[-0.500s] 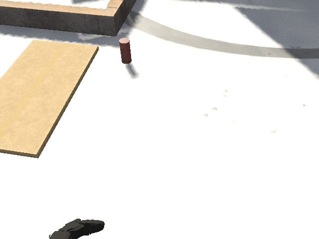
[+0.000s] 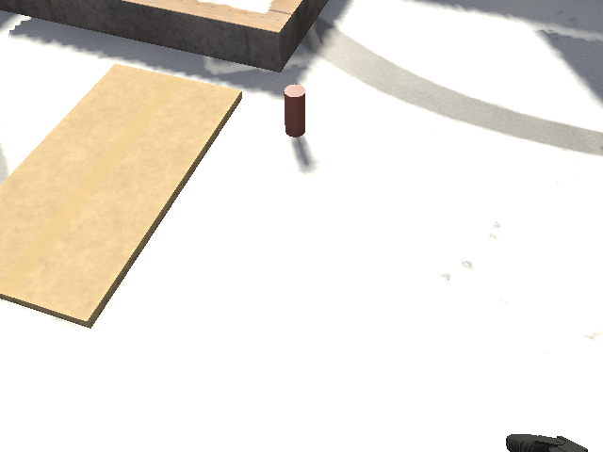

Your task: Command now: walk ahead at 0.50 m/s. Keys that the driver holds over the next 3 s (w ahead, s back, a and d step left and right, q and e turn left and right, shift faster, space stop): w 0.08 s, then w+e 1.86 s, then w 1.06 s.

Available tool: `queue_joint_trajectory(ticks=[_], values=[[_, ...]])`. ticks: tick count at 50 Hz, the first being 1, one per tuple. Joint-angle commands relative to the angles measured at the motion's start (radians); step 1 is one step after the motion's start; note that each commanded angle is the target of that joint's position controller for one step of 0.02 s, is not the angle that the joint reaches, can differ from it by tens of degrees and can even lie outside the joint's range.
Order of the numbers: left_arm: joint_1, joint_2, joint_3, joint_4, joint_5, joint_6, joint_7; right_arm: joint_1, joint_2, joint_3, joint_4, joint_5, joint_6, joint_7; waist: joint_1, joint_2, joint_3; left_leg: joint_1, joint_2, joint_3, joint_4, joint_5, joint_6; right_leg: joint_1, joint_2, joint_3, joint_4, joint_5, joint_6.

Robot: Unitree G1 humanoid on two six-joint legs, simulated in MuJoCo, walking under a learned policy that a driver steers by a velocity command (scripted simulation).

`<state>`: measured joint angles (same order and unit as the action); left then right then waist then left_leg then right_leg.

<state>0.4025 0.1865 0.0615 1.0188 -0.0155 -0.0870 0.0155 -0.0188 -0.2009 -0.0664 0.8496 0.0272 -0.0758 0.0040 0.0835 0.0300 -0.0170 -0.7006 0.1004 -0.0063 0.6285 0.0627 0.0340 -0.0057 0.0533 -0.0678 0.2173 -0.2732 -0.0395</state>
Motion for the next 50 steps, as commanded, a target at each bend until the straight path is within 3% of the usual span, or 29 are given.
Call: queue_joint_trajectory(ticks=[1,3,4,5,6,7,8,9,10,11,12,15,19,22,28,31,32,33,34,35,36,37,38,39,40,42,45,48,50], values=[[0.047,0.154,0.035,-0.017,-0.003,0.006,0.006,-0.147,-0.053,-0.003,-0.098,0.004,-0.020,0.018,-0.006,-0.091,0.089,-0.009,-0.021,0.020,-0.084,-0.072,0.025,0.048,-0.308,0.132,-0.007,0.356,-0.147],[0.011,0.179,0.044,-0.023,-0.004,0.013,0.010,-0.074,-0.093,-0.018,-0.086,-0.002,-0.028,0.020,-0.057,-0.115,0.042,0.149,-0.067,0.053,-0.130,-0.139,0.049,0.061,-0.305,0.123,0.097,0.596,-0.124],[-0.015,0.177,0.044,-0.029,-0.008,0.016,0.011,0.037,-0.125,-0.036,-0.052,-0.010,-0.030,0.017,-0.115,-0.117,-0.020,0.307,-0.104,0.083,-0.155,-0.143,0.069,0.047,-0.271,0.094,0.216,0.746,-0.104],[-0.041,0.148,0.034,-0.045,-0.002,0.016,0.009,0.238,-0.184,-0.062,0.002,-0.019,-0.033,0.008,-0.193,-0.099,-0.138,0.622,-0.057,0.024,-0.106,-0.093,0.109,-0.113,-0.220,0.071,0.438,0.709,-0.072],[0.008,0.075,0.011,-0.074,0.013,0.003,0.005,0.416,-0.279,-0.085,0.028,-0.037,-0.031,-0.004,-0.213,0.075,-0.314,1.052,0.213,-0.331,-0.094,-0.102,0.224,-0.496,-0.096,0.019,0.830,0.292,-0.007],[0.040,0.042,-0.006,-0.067,-0.002,-0.024,-0.006,0.448,-0.251,-0.070,0.036,-0.025,-0.026,-0.004,-0.205,0.252,-0.425,1.167,0.337,-0.685,-0.258,-0.203,0.305,-0.712,0.005,0.132,1.079,-0.287,0.012],[-0.024,0.120,0.022,-0.072,-0.031,-0.037,-0.009,0.395,-0.191,-0.053,0.024,-0.029,-0.022,-0.008,-0.208,0.167,-0.329,1.074,0.302,-0.602,-0.285,-0.285,0.257,-0.813,-0.054,0.212,1.186,-0.245,0.002],[-0.106,0.142,0.027,-0.103,-0.038,-0.036,-0.005,0.305,-0.154,-0.042,0.003,-0.026,-0.023,-0.011,-0.181,0.109,-0.213,0.915,0.279,-0.443,-0.305,-0.274,0.215,-0.834,-0.113,0.171,1.178,-0.154,-0.007],[-0.159,0.139,0.031,-0.117,-0.025,-0.027,0.003,0.222,-0.119,-0.030,-0.004,-0.031,-0.028,-0.006,-0.143,0.024,-0.130,0.734,0.242,-0.338,-0.353,-0.231,0.191,-0.782,-0.157,0.151,1.124,-0.076,-0.008],[-0.160,0.134,0.041,-0.119,-0.013,-0.009,0.010,0.177,-0.086,-0.023,-0.002,-0.039,-0.036,-0.002,-0.104,0.030,-0.086,0.615,0.208,-0.256,-0.394,-0.207,0.169,-0.720,-0.189,0.159,1.071,-0.030,-0.012],[-0.128,0.110,0.042,-0.116,-0.014,0.009,0.011,0.161,-0.072,-0.020,0.008,-0.046,-0.038,0.002,-0.074,0.057,-0.061,0.537,0.185,-0.199,-0.426,-0.207,0.156,-0.667,-0.203,0.166,1.047,-0.005,-0.015],[-0.136,0.086,0.043,-0.129,-0.016,0.039,0.012,0.188,-0.102,-0.030,0.034,-0.050,-0.043,-0.007,-0.053,0.049,-0.009,0.473,0.166,-0.071,-0.480,-0.121,0.151,-0.692,-0.205,0.179,0.992,0.077,-0.010],[-0.230,0.095,0.045,-0.166,-0.003,0.041,0.000,0.231,-0.126,-0.033,0.054,-0.053,-0.041,-0.028,-0.064,0.022,0.015,0.522,0.152,0.050,-0.483,-0.020,0.134,-0.767,-0.188,0.190,0.824,0.265,0.010],[-0.323,0.082,0.034,-0.196,-0.001,0.041,-0.020,0.256,-0.145,-0.036,0.056,-0.044,-0.039,-0.037,-0.093,0.013,0.039,0.556,0.143,0.121,-0.492,-0.017,0.114,-0.733,-0.178,0.131,0.653,0.357,0.009],[-0.489,0.071,0.015,-0.286,-0.005,0.046,-0.055,0.351,-0.189,-0.056,0.078,-0.023,-0.007,-0.044,-0.155,0.012,0.104,0.787,0.213,0.177,-0.412,0.097,0.101,-0.789,-0.156,0.039,0.476,0.207,-0.030],[-0.414,0.117,0.036,-0.301,-0.006,0.050,-0.067,0.314,-0.231,-0.068,0.063,-0.005,0.008,-0.046,-0.088,0.074,0.036,0.799,0.211,0.227,-0.230,0.552,0.074,-0.586,-0.066,-0.057,0.451,0.047,-0.081],[-0.304,0.151,0.055,-0.278,-0.010,0.051,-0.068,0.292,-0.245,-0.069,0.056,-0.001,0.016,-0.047,-0.023,0.081,-0.019,0.787,0.191,0.247,-0.079,0.679,0.059,-0.443,-0.019,-0.082,0.406,0.043,-0.107],[-0.137,0.214,0.090,-0.234,-0.012,0.049,-0.059,0.280,-0.242,-0.065,0.049,0.002,0.018,-0.047,0.057,0.057,-0.107,0.685,0.145,0.268,0.147,0.614,0.024,-0.182,0.020,-0.067,0.322,0.126,-0.146],[-0.006,0.324,0.121,-0.207,-0.008,0.054,-0.038,0.282,-0.186,-0.047,0.018,-0.031,0.007,-0.046,0.079,-0.105,-0.198,0.375,0.085,0.266,0.488,0.118,-0.026,0.129,-0.177,0.246,0.326,0.206,-0.217],[-0.045,0.373,0.117,-0.233,-0.007,0.041,-0.041,0.328,-0.079,-0.012,-0.043,-0.033,-0.034,-0.028,-0.027,-0.307,-0.317,-0.012,-0.141,0.077,0.799,-0.617,-0.074,0.396,-0.385,0.833,0.137,0.042,-0.417],[-0.002,0.290,0.090,-0.242,0.009,0.040,-0.042,0.210,-0.157,-0.027,-0.059,0.006,-0.078,-0.010,0.043,-0.176,-0.325,-0.131,-0.101,-0.080,0.843,-0.583,-0.044,0.417,-0.378,0.826,0.063,0.045,-0.371],[-0.040,0.233,0.076,-0.244,0.011,0.032,-0.037,0.157,-0.162,-0.026,-0.076,0.025,-0.093,-0.004,0.032,-0.145,-0.219,-0.179,-0.058,-0.070,0.807,-0.507,-0.018,0.326,-0.346,0.665,0.083,0.121,-0.327],[-0.124,0.199,0.064,-0.263,0.003,0.026,-0.038,0.155,-0.156,-0.026,-0.065,0.007,-0.095,-0.012,-0.021,-0.043,-0.138,-0.122,-0.009,-0.072,0.714,-0.437,-0.013,0.157,-0.302,0.539,0.083,0.223,-0.292],[-0.186,0.166,0.053,-0.278,0.001,0.021,-0.035,0.158,-0.175,-0.038,-0.062,-0.017,-0.084,-0.020,-0.058,-0.036,-0.099,-0.043,0.021,-0.068,0.627,-0.402,-0.021,0.020,-0.269,0.454,0.072,0.303,-0.269],[-0.209,0.152,0.046,-0.291,0.007,0.018,-0.031,0.173,-0.174,-0.043,-0.066,-0.022,-0.068,-0.020,-0.087,-0.042,-0.083,0.019,0.035,-0.073,0.587,-0.382,-0.029,-0.065,-0.248,0.426,0.051,0.335,-0.264],[-0.198,0.176,0.050,-0.296,0.003,0.012,-0.021,0.172,-0.155,-0.043,-0.086,-0.030,-0.045,-0.022,-0.109,-0.037,-0.059,0.043,0.030,-0.059,0.493,-0.359,-0.056,-0.147,-0.229,0.397,0.026,0.384,-0.265],[-0.161,0.217,0.062,-0.299,-0.002,0.012,-0.002,0.067,-0.122,-0.028,-0.128,-0.044,-0.035,-0.024,-0.087,-0.053,-0.022,0.046,-0.002,-0.037,0.267,-0.203,-0.087,-0.220,-0.183,0.326,0.015,0.415,-0.242],[-0.119,0.218,0.066,-0.296,-0.009,0.020,0.001,-0.032,-0.101,-0.014,-0.158,-0.035,-0.040,-0.012,-0.042,-0.104,-0.010,0.131,-0.061,-0.021,0.031,-0.019,-0.084,-0.261,-0.133,0.288,0.040,0.336,-0.198],[-0.083,0.217,0.066,-0.290,-0.011,0.023,-0.002,-0.078,-0.114,-0.014,-0.179,-0.022,-0.044,-0.004,-0.017,-0.123,-0.005,0.166,-0.084,-0.024,-0.040,0.019,-0.080,-0.252,-0.147,0.327,0.058,0.269,-0.188]])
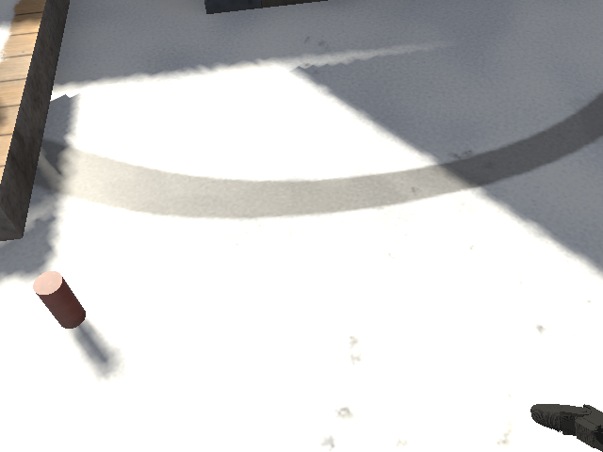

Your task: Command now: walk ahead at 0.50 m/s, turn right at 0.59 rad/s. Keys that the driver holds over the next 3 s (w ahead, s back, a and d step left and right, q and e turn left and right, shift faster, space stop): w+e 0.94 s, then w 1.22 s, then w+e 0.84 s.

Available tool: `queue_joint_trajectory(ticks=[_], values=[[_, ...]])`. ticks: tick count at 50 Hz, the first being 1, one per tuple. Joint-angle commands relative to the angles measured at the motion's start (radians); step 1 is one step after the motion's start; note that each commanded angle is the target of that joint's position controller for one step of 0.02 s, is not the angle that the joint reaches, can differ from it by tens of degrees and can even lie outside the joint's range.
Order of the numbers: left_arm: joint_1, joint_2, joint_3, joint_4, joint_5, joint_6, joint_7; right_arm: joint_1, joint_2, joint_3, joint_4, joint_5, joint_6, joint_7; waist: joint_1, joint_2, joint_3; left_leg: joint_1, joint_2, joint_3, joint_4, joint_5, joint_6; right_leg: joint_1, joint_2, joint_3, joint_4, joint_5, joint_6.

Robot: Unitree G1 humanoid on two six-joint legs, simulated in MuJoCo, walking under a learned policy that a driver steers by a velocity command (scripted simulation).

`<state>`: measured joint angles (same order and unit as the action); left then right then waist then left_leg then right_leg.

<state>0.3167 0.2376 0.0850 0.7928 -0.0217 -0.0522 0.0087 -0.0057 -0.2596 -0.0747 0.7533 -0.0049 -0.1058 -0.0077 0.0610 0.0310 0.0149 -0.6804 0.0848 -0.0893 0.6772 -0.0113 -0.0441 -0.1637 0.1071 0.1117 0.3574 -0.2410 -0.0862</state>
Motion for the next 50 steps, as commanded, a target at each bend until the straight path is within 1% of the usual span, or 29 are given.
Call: queue_joint_trajectory(ticks=[1,4,6,7,8,9,10,11,12,14,16,20,24,28,29,31,32,33,34,35,36,37,38,39,40,42,45,48,50], values=[[0.017,0.162,0.042,-0.061,-0.007,-0.009,0.005,-0.105,-0.066,-0.007,-0.093,0.014,-0.017,0.012,0.011,-0.128,-0.035,0.148,-0.073,0.048,-0.115,0.081,0.004,-0.069,-0.213,0.176,-0.059,0.210,-0.139],[0.029,0.158,0.044,-0.068,-0.005,0.001,0.012,-0.086,-0.106,-0.021,-0.107,0.017,-0.033,0.024,-0.009,-0.151,-0.042,0.194,-0.085,0.028,-0.181,-0.019,0.034,0.010,-0.246,0.271,0.030,0.167,-0.120],[-0.003,0.141,0.038,-0.090,-0.001,0.003,0.013,0.045,-0.135,-0.039,-0.079,0.010,-0.045,0.023,-0.085,-0.166,-0.092,0.385,-0.096,0.049,-0.233,-0.045,0.075,-0.007,-0.198,0.274,0.152,0.259,-0.083],[-0.032,0.096,0.022,-0.116,0.006,-0.003,0.009,0.193,-0.179,-0.055,-0.060,-0.009,-0.050,0.018,-0.157,-0.120,-0.202,0.623,0.018,-0.045,-0.198,-0.046,0.130,-0.106,-0.144,0.214,0.368,0.238,-0.044],[0.076,0.033,0.005,-0.139,0.003,-0.010,0.011,0.343,-0.261,-0.074,-0.043,-0.028,-0.043,0.010,-0.147,0.114,-0.361,0.994,0.256,-0.400,-0.223,-0.114,0.261,-0.401,-0.014,0.085,0.722,-0.091,0.029],[0.135,0.080,0.003,-0.145,-0.020,-0.017,0.010,0.368,-0.241,-0.070,-0.025,-0.006,-0.033,0.017,-0.126,0.324,-0.407,1.070,0.372,-0.744,-0.336,-0.364,0.351,-0.617,-0.034,0.072,0.920,-0.365,0.051],[0.076,0.167,0.024,-0.132,-0.023,-0.012,0.011,0.306,-0.145,-0.046,-0.052,0.005,-0.024,0.011,-0.146,0.176,-0.262,0.957,0.334,-0.636,-0.365,-0.498,0.310,-0.691,-0.094,0.081,1.013,-0.281,0.062],[-0.017,0.183,0.028,-0.150,-0.009,-0.004,0.009,0.257,-0.107,-0.033,-0.060,0.002,-0.010,0.005,-0.149,0.087,-0.157,0.812,0.289,-0.469,-0.373,-0.454,0.263,-0.685,-0.134,0.036,1.017,-0.191,0.064],[-0.066,0.166,0.029,-0.167,0.003,0.001,0.007,0.213,-0.091,-0.024,-0.057,-0.006,-0.001,0.005,-0.124,0.043,-0.084,0.670,0.242,-0.356,-0.399,-0.350,0.242,-0.647,-0.164,0.020,0.974,-0.133,0.061],[-0.056,0.130,0.030,-0.178,-0.002,0.012,0.000,0.177,-0.069,-0.015,-0.047,-0.013,-0.002,0.006,-0.075,0.074,-0.030,0.524,0.180,-0.201,-0.451,-0.222,0.217,-0.565,-0.208,0.014,0.903,-0.083,0.055],[-0.055,0.099,0.023,-0.188,-0.006,0.022,-0.002,0.186,-0.082,-0.021,-0.030,-0.005,-0.011,0.007,-0.065,0.075,-0.025,0.500,0.173,-0.110,-0.489,-0.128,0.228,-0.566,-0.219,-0.002,0.862,-0.052,0.064],[-0.117,0.090,0.015,-0.207,0.001,0.027,-0.005,0.215,-0.132,-0.037,0.003,-0.008,-0.012,0.000,-0.070,0.033,-0.028,0.555,0.186,0.024,-0.506,0.029,0.236,-0.615,-0.232,-0.004,0.716,0.096,0.089],[-0.243,0.071,0.002,-0.232,0.000,0.018,-0.030,0.248,-0.160,-0.042,0.024,0.001,0.003,-0.007,-0.120,0.033,0.007,0.592,0.161,0.154,-0.501,0.049,0.198,-0.567,-0.217,-0.071,0.482,0.255,0.081],[-0.336,0.071,-0.003,-0.274,-0.005,0.019,-0.054,0.301,-0.200,-0.052,0.046,0.019,0.023,-0.006,-0.150,0.039,0.048,0.692,0.199,0.201,-0.474,0.088,0.181,-0.547,-0.194,-0.133,0.345,0.183,0.050],[-0.338,0.079,0.000,-0.282,-0.005,0.020,-0.059,0.302,-0.211,-0.056,0.048,0.025,0.029,-0.006,-0.142,0.047,0.049,0.717,0.209,0.216,-0.446,0.165,0.172,-0.526,-0.181,-0.151,0.322,0.135,0.034],[-0.278,0.116,0.020,-0.281,0.003,0.025,-0.061,0.291,-0.243,-0.065,0.046,0.036,0.040,-0.010,-0.090,0.083,-0.001,0.748,0.207,0.261,-0.306,0.525,0.152,-0.392,-0.113,-0.212,0.293,0.024,-0.009],[-0.167,0.147,0.041,-0.255,0.003,0.027,-0.060,0.281,-0.252,-0.067,0.044,0.041,0.048,-0.014,-0.021,0.082,-0.059,0.738,0.187,0.292,-0.151,0.667,0.136,-0.245,-0.065,-0.241,0.238,0.032,-0.039],[0.011,0.205,0.074,-0.205,0.000,0.030,-0.050,0.284,-0.228,-0.057,0.041,0.041,0.049,-0.017,0.065,0.054,-0.148,0.620,0.148,0.321,0.076,0.629,0.103,0.029,-0.028,-0.230,0.176,0.111,-0.079],[0.132,0.298,0.097,-0.182,-0.005,0.036,-0.028,0.308,-0.133,-0.024,0.010,-0.008,0.041,-0.014,0.075,-0.142,-0.235,0.299,0.086,0.316,0.421,0.009,0.055,0.342,-0.241,0.090,0.196,0.198,-0.151],[0.080,0.366,0.092,-0.217,-0.007,0.018,-0.034,0.332,-0.072,0.005,-0.058,-0.008,0.004,-0.005,-0.010,-0.321,-0.373,-0.059,-0.118,0.129,0.720,-0.592,0.012,0.565,-0.447,0.693,0.005,-0.013,-0.361],[0.113,0.279,0.069,-0.218,0.004,0.008,-0.040,0.219,-0.168,-0.015,-0.075,0.035,-0.030,0.010,0.067,-0.181,-0.370,-0.178,-0.070,-0.004,0.770,-0.521,0.026,0.563,-0.437,0.665,-0.061,-0.060,-0.321],[0.081,0.230,0.054,-0.205,0.005,-0.001,-0.038,0.173,-0.166,-0.011,-0.090,0.051,-0.043,0.016,0.053,-0.161,-0.249,-0.216,-0.030,0.012,0.724,-0.442,0.045,0.460,-0.404,0.516,-0.049,-0.005,-0.280],[0.012,0.200,0.042,-0.212,0.003,-0.005,-0.037,0.174,-0.155,-0.007,-0.077,0.028,-0.045,0.009,0.002,-0.057,-0.167,-0.152,0.015,0.010,0.631,-0.368,0.047,0.293,-0.358,0.398,-0.047,0.094,-0.241],[-0.052,0.173,0.031,-0.223,0.008,-0.006,-0.033,0.175,-0.166,-0.016,-0.072,0.003,-0.038,0.003,-0.037,-0.055,-0.127,-0.073,0.040,0.010,0.546,-0.332,0.039,0.159,-0.323,0.319,-0.059,0.190,-0.219],[-0.088,0.160,0.023,-0.235,0.016,-0.006,-0.029,0.190,-0.168,-0.020,-0.070,-0.002,-0.025,0.006,-0.068,-0.068,-0.102,-0.015,0.051,0.009,0.513,-0.309,0.033,0.072,-0.298,0.281,-0.084,0.243,-0.214],[-0.099,0.170,0.025,-0.227,0.016,-0.012,-0.020,0.198,-0.146,-0.016,-0.071,-0.008,-0.003,0.006,-0.090,-0.068,-0.087,0.023,0.042,0.027,0.436,-0.285,0.008,-0.018,-0.281,0.242,-0.109,0.321,-0.222],[-0.066,0.196,0.032,-0.201,0.009,-0.012,0.000,0.107,-0.103,0.002,-0.096,-0.016,0.006,0.004,-0.069,-0.067,-0.049,0.035,0.012,0.045,0.236,-0.127,-0.023,-0.092,-0.232,0.161,-0.114,0.338,-0.197],[-0.026,0.197,0.033,-0.178,0.002,-0.005,0.007,0.001,-0.077,0.017,-0.115,-0.006,0.000,0.017,-0.022,-0.103,-0.036,0.121,-0.040,0.058,-0.003,0.065,-0.024,-0.124,-0.190,0.119,-0.094,0.235,-0.153],[0.020,0.194,0.031,-0.154,0.000,-0.007,0.004,-0.039,-0.087,0.017,-0.124,0.006,-0.006,0.029,0.006,-0.115,-0.033,0.160,-0.054,0.056,-0.070,0.117,-0.014,-0.098,-0.215,0.146,-0.081,0.178,-0.144]])
Over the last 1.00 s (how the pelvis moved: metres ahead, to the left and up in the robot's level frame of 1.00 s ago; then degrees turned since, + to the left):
0.53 -0.08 0.00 -27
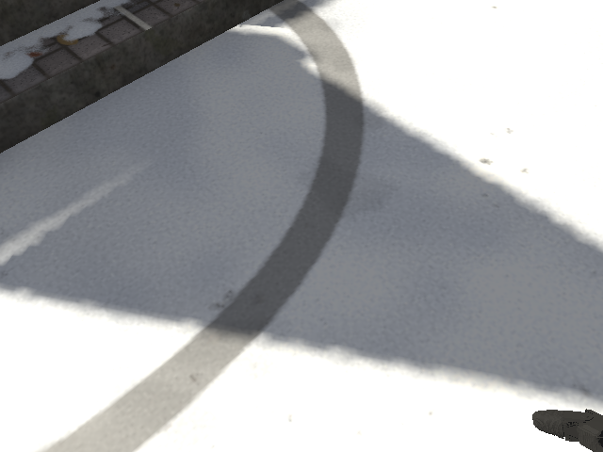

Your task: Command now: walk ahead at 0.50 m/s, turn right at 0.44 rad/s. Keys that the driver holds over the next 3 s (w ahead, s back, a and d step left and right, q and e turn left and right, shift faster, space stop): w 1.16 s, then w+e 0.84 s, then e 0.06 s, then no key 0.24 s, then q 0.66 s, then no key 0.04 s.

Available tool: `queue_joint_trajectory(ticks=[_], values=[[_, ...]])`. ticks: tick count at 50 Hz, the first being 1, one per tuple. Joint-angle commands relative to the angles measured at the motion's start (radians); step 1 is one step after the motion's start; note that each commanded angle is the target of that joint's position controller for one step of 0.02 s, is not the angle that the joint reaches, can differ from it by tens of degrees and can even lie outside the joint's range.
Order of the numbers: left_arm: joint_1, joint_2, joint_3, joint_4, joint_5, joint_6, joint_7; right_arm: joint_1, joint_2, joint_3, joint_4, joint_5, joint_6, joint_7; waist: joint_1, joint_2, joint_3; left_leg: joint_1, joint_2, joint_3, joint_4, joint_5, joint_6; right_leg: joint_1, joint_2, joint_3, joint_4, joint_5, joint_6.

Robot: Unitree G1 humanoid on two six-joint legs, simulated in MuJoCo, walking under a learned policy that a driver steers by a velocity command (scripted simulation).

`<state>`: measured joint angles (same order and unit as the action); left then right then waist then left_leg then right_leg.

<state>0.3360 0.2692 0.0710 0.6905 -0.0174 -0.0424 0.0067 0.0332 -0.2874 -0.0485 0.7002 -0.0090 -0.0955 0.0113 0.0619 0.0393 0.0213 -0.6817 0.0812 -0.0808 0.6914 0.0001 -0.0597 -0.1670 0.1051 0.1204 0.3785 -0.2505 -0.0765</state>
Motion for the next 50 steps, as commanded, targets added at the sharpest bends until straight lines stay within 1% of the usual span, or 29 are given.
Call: queue_joint_trajectory(ticks=[1,3,5,6,7,8,9,10,11,12,13,15,17,22,26,29,31,32,33,34,35,36,37,38,39,41,43,46,50], values=[[0.018,0.157,0.043,-0.040,-0.006,-0.017,0.005,-0.089,-0.070,-0.012,-0.077,0.014,-0.020,0.015,0.012,-0.127,-0.034,0.160,-0.050,0.039,-0.110,0.098,0.012,-0.064,-0.230,0.158,-0.081,0.169,-0.151],[0.037,0.152,0.041,-0.026,-0.004,-0.014,0.004,-0.090,-0.094,-0.022,-0.086,0.014,-0.025,0.023,0.008,-0.141,-0.025,0.162,-0.052,0.033,-0.154,0.031,0.042,0.005,-0.263,0.207,-0.033,0.163,-0.138],[0.025,0.156,0.043,-0.023,0.000,-0.007,0.003,-0.038,-0.108,-0.032,-0.081,0.014,-0.030,0.024,-0.025,-0.168,-0.026,0.225,-0.066,0.058,-0.189,-0.050,0.078,0.042,-0.272,0.230,0.024,0.232,-0.116],[0.017,0.141,0.038,-0.028,0.002,-0.005,0.003,0.039,-0.125,-0.044,-0.062,0.007,-0.033,0.020,-0.064,-0.167,-0.058,0.332,-0.085,0.081,-0.217,-0.060,0.105,0.043,-0.236,0.212,0.102,0.352,-0.096],[0.007,0.104,0.024,-0.041,0.007,-0.007,0.001,0.164,-0.162,-0.059,-0.047,-0.007,-0.038,0.016,-0.123,-0.131,-0.160,0.533,-0.005,0.010,-0.186,-0.015,0.156,-0.015,-0.182,0.159,0.293,0.379,-0.059],[0.108,0.056,0.007,-0.052,0.001,-0.016,0.005,0.309,-0.244,-0.079,-0.027,-0.024,-0.038,0.012,-0.129,0.072,-0.325,0.902,0.201,-0.320,-0.190,-0.080,0.298,-0.305,-0.061,0.052,0.650,0.154,0.019],[0.157,0.064,0.001,-0.043,-0.010,-0.026,0.007,0.385,-0.226,-0.081,0.015,0.002,-0.026,0.023,-0.135,0.297,-0.378,1.021,0.318,-0.697,-0.357,-0.343,0.390,-0.533,-0.001,0.036,0.882,-0.317,0.059],[0.077,0.142,0.019,-0.049,-0.021,-0.029,0.005,0.350,-0.157,-0.060,0.004,0.024,-0.019,0.020,-0.155,0.159,-0.244,0.944,0.302,-0.669,-0.396,-0.521,0.356,-0.644,-0.055,0.077,0.976,-0.282,0.058],[-0.032,0.151,0.018,-0.072,-0.017,-0.029,0.003,0.294,-0.126,-0.048,-0.007,0.017,-0.009,0.013,-0.155,0.065,-0.141,0.816,0.265,-0.523,-0.403,-0.504,0.317,-0.657,-0.102,0.033,0.978,-0.200,0.053],[-0.095,0.136,0.015,-0.092,0.001,-0.031,0.003,0.247,-0.110,-0.039,-0.009,0.003,-0.002,0.012,-0.129,0.016,-0.061,0.677,0.221,-0.420,-0.428,-0.412,0.303,-0.638,-0.139,0.000,0.913,-0.135,0.047],[-0.104,0.124,0.018,-0.095,0.013,-0.030,0.002,0.217,-0.088,-0.030,-0.011,-0.004,-0.004,0.012,-0.099,0.024,-0.033,0.594,0.186,-0.352,-0.450,-0.324,0.291,-0.592,-0.175,-0.003,0.844,-0.086,0.045],[-0.064,0.093,0.013,-0.079,0.008,-0.024,-0.001,0.204,-0.072,-0.023,-0.004,-0.003,-0.010,0.011,-0.066,0.065,-0.037,0.523,0.138,-0.259,-0.484,-0.200,0.284,-0.516,-0.197,-0.024,0.770,-0.050,0.051],[-0.082,0.073,0.006,-0.082,0.013,-0.022,0.000,0.221,-0.098,-0.029,0.014,0.007,-0.014,0.007,-0.062,0.059,-0.037,0.515,0.136,-0.195,-0.506,-0.078,0.299,-0.528,-0.206,-0.046,0.693,-0.012,0.066],[-0.239,0.034,-0.016,-0.106,0.013,-0.034,-0.010,0.279,-0.142,-0.038,0.055,0.022,0.000,-0.004,-0.113,0.033,-0.020,0.532,0.103,-0.055,-0.524,0.033,0.268,-0.490,-0.199,-0.083,0.374,0.233,0.087],[-0.352,0.039,-0.018,-0.132,-0.001,-0.043,-0.030,0.350,-0.159,-0.038,0.090,0.032,0.014,-0.003,-0.159,0.036,0.010,0.582,0.122,-0.040,-0.500,0.014,0.255,-0.444,-0.165,-0.109,0.221,0.292,0.082],[-0.389,0.055,-0.013,-0.153,-0.004,-0.051,-0.047,0.371,-0.174,-0.043,0.107,0.035,0.031,-0.006,-0.154,0.050,0.023,0.666,0.163,-0.062,-0.450,0.067,0.240,-0.432,-0.146,-0.116,0.152,0.205,0.049],[-0.303,0.086,0.003,-0.135,0.002,-0.055,-0.048,0.346,-0.192,-0.048,0.108,0.039,0.041,-0.012,-0.089,0.062,-0.020,0.685,0.156,-0.040,-0.348,0.266,0.215,-0.289,-0.112,-0.145,0.094,0.167,0.013],[-0.177,0.125,0.024,-0.096,0.010,-0.054,-0.042,0.341,-0.178,-0.043,0.106,0.040,0.044,-0.014,-0.027,0.046,-0.102,0.653,0.112,0.005,-0.204,0.395,0.191,-0.097,-0.093,-0.161,0.072,0.185,-0.017],[0.005,0.186,0.046,-0.060,0.020,-0.052,-0.031,0.325,-0.137,-0.025,0.084,0.022,0.039,-0.017,0.053,0.001,-0.239,0.492,0.068,0.047,0.043,0.274,0.153,0.197,-0.214,-0.038,0.124,0.233,-0.077],[0.098,0.293,0.068,-0.044,0.030,-0.045,-0.024,0.419,-0.036,0.010,0.049,0.009,0.017,-0.013,0.030,-0.247,-0.376,0.076,-0.092,0.103,0.439,-0.227,0.075,0.573,-0.469,0.399,0.089,0.133,-0.236],[0.128,0.217,0.050,-0.036,0.013,-0.039,-0.025,0.394,-0.087,0.001,0.062,0.020,-0.004,-0.007,0.058,-0.278,-0.429,-0.065,-0.103,-0.021,0.574,-0.570,0.074,0.594,-0.504,0.603,-0.026,0.022,-0.273],[0.063,0.175,0.032,-0.036,0.009,-0.037,-0.023,0.309,-0.149,-0.019,0.037,0.044,-0.014,-0.001,0.051,-0.210,-0.267,-0.148,-0.046,-0.017,0.622,-0.510,0.079,0.474,-0.465,0.460,-0.045,-0.006,-0.226],[0.000,0.147,0.021,-0.043,0.010,-0.034,-0.022,0.248,-0.142,-0.016,0.024,0.042,-0.015,0.000,0.025,-0.146,-0.178,-0.134,-0.002,0.012,0.585,-0.422,0.081,0.333,-0.418,0.337,-0.065,0.038,-0.195],[-0.053,0.122,0.012,-0.043,0.015,-0.034,-0.026,0.221,-0.131,-0.017,0.019,0.026,-0.011,-0.002,-0.006,-0.107,-0.107,-0.097,0.024,0.022,0.523,-0.364,0.074,0.199,-0.379,0.261,-0.103,0.102,-0.181],[-0.089,0.100,0.004,-0.045,0.022,-0.039,-0.030,0.232,-0.123,-0.022,0.022,0.019,0.001,-0.003,-0.043,-0.121,-0.074,-0.036,0.049,0.015,0.477,-0.321,0.068,0.101,-0.347,0.204,-0.139,0.153,-0.169],[-0.113,0.101,0.007,-0.035,0.019,-0.052,-0.032,0.269,-0.085,-0.015,0.034,0.019,0.022,-0.004,-0.082,-0.141,-0.062,0.034,0.056,0.023,0.432,-0.280,0.051,0.002,-0.328,0.144,-0.194,0.210,-0.179],[-0.104,0.123,0.014,-0.015,0.018,-0.062,-0.027,0.232,-0.072,-0.012,0.020,0.012,0.032,-0.009,-0.088,-0.119,-0.037,0.016,0.060,0.028,0.357,-0.210,0.033,-0.032,-0.320,0.083,-0.224,0.269,-0.186],[-0.071,0.141,0.019,0.015,0.014,-0.058,-0.016,0.128,-0.049,-0.002,-0.006,0.009,0.027,-0.004,-0.059,-0.096,-0.009,0.014,0.053,0.037,0.156,-0.036,0.030,-0.028,-0.292,0.004,-0.238,0.298,-0.160],[0.003,0.176,0.027,0.057,0.001,-0.048,-0.012,-0.005,-0.041,0.005,-0.040,0.021,0.016,0.013,-0.004,-0.093,0.015,0.072,0.012,0.064,-0.049,0.083,0.041,0.013,-0.296,-0.031,-0.225,0.246,-0.134]])
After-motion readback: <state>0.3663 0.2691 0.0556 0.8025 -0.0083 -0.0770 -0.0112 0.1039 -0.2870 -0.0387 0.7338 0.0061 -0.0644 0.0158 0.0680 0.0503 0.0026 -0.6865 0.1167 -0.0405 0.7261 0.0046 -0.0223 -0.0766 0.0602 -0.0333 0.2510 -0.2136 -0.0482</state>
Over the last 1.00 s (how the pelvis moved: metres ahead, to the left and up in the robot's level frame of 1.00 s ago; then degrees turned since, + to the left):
0.50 -0.13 0.00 -35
